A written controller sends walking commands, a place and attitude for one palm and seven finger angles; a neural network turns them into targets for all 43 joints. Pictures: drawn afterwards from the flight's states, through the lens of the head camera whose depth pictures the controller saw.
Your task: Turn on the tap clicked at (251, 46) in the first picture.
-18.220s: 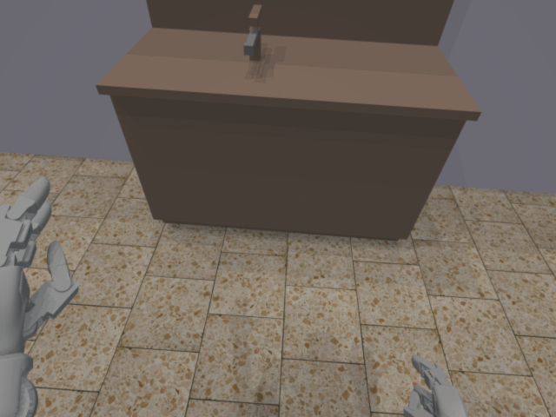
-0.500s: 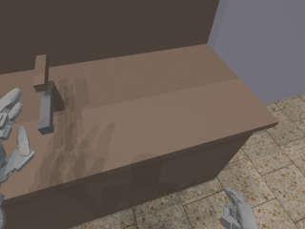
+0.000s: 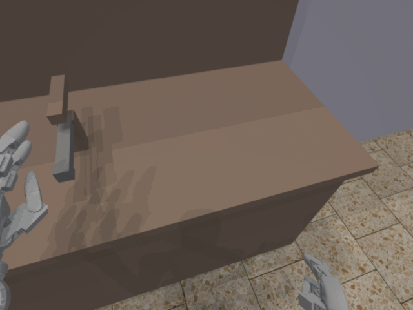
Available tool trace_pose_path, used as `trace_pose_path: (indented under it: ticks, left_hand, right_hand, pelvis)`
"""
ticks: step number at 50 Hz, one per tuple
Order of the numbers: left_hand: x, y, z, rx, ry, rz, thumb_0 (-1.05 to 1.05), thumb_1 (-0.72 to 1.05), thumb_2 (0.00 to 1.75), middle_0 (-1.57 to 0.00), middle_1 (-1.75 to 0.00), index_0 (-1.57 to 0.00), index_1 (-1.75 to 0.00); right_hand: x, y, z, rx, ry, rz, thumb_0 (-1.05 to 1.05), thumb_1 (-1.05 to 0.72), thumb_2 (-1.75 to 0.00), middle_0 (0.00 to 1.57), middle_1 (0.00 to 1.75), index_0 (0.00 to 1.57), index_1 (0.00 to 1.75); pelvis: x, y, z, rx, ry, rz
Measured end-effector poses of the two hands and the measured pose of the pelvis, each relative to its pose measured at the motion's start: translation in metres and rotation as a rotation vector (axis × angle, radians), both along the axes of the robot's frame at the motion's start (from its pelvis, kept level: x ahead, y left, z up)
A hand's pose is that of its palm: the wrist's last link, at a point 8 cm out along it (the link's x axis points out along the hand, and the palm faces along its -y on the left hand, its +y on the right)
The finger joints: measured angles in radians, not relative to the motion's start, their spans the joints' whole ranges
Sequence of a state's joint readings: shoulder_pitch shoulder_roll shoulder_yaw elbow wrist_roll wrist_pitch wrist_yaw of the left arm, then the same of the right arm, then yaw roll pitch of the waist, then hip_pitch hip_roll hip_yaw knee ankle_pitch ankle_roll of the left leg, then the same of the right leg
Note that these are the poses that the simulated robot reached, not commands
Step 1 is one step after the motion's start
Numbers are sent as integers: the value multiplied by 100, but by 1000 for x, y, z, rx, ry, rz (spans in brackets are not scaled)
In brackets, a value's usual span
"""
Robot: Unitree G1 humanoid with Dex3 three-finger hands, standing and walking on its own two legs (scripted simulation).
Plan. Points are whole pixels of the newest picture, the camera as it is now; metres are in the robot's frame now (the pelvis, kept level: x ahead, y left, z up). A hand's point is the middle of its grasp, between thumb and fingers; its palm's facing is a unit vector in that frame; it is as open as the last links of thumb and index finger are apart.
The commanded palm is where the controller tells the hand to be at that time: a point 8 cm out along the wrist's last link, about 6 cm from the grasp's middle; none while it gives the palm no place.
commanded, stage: shuffle to correct the standing spot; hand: left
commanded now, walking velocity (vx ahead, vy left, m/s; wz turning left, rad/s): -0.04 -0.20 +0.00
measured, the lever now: (64, 172) +0.33 +0.30 +0.08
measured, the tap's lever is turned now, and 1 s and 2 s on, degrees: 0 0 0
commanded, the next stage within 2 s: come to a stop and stand still in 1.88 s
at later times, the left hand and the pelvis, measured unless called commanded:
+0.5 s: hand (48, 207) +0.22 +0.23 +0.17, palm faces +0.32 -0.86 -0.40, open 7.4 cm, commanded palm +0.16 +0.27 +0.18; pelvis +0.00 -0.01 +0.00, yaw +0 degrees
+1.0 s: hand (43, 207) +0.22 +0.24 +0.17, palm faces +0.32 -0.85 -0.41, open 7.4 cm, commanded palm +0.16 +0.28 +0.18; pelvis +0.00 +0.00 +0.00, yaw +0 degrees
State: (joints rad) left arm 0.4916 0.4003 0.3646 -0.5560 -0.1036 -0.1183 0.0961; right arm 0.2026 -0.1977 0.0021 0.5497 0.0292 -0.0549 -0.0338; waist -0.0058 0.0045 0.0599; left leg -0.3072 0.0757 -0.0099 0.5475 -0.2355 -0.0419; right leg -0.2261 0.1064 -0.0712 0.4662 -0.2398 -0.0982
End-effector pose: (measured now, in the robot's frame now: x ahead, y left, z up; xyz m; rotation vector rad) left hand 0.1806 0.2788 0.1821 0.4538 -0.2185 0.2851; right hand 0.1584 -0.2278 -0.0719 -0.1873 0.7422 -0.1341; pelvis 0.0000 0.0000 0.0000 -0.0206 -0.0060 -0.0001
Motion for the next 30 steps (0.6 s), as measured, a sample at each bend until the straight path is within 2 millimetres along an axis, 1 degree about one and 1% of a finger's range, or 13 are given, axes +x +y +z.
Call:
trace_pose_path:
  ticks: [9, 19, 30]
  left_hand:
    - [4, -3, 4, 17, -10, -5, 2, 89, 90, -21, -30, -21, -30]
    - [2, -9, 2, 14, 5, -8, 2, 89, 90, -21, -30, -21, -30]
    - [1, -4, 0, -3, -6, 9, 2, 89, 90, -21, -30, -21, -30]
  right_hand:
    - [1, -4, -1, -2, 5, -2, 1, -91, -90, 20, 30, 20, 30]
    - [3, -9, -2, 2, 0, -5, 1, -91, -90, 20, 30, 20, 30]
    - [1, -9, -2, -7, 10, -7, 1, -91, -90, 20, 30, 20, 30]
  pelvis:
    - [2, -3, 0, 2, 1, 1]
    - [2, -7, -1, 3, 0, 2]
    - [2, -5, -2, 2, -4, 4]
